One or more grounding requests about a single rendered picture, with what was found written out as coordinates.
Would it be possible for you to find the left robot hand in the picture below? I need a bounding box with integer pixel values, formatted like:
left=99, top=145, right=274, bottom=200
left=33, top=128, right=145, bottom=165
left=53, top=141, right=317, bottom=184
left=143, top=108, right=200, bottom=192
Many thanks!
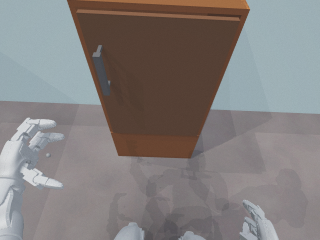
left=0, top=117, right=65, bottom=190

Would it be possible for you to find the right robot shin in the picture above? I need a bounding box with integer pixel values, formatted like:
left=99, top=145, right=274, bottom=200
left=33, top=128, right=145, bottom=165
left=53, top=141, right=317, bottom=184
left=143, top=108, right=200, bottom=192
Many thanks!
left=184, top=231, right=194, bottom=235

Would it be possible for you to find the robot left forearm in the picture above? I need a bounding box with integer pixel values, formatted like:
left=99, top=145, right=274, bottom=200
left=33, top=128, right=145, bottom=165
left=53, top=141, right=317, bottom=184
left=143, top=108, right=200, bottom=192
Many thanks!
left=0, top=177, right=26, bottom=240

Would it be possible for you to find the left robot shin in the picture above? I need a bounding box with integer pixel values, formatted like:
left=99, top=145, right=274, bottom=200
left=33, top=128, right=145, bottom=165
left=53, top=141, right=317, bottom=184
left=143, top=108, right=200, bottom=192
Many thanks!
left=128, top=222, right=138, bottom=227

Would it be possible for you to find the robot shin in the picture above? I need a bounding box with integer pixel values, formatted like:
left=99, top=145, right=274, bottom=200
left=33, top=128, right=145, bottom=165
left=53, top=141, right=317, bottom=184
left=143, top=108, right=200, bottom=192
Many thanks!
left=128, top=222, right=138, bottom=227
left=184, top=231, right=194, bottom=235

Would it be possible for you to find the right robot hand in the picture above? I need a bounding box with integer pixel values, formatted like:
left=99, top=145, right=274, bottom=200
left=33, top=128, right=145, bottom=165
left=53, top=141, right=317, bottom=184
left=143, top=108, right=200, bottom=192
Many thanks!
left=239, top=199, right=279, bottom=240

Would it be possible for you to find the handle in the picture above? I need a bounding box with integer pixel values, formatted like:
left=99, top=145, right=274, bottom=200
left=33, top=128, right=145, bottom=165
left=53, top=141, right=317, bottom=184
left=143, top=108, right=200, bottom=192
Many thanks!
left=92, top=45, right=111, bottom=96

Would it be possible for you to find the cupboard door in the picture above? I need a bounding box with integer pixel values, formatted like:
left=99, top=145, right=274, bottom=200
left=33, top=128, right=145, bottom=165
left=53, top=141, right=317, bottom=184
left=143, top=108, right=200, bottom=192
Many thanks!
left=76, top=9, right=240, bottom=136

